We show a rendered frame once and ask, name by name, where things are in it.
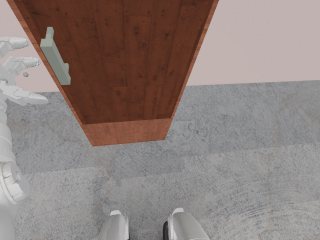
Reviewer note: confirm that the right robot shin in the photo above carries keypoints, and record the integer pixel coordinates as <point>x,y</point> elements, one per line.
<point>176,211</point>

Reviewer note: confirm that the left robot upper arm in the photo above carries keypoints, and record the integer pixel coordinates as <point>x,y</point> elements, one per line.
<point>14,188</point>

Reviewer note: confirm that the cupboard door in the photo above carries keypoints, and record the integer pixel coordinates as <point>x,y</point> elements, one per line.
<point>128,59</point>

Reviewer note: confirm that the robot left thigh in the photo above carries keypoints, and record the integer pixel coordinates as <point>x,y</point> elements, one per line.
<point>115,227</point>

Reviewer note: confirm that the left robot forearm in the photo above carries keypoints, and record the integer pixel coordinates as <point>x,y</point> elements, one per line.
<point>6,153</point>

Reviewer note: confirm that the handle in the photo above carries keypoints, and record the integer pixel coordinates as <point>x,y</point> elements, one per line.
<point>54,58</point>

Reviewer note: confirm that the robot left hand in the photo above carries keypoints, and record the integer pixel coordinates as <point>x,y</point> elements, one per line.
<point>13,67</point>

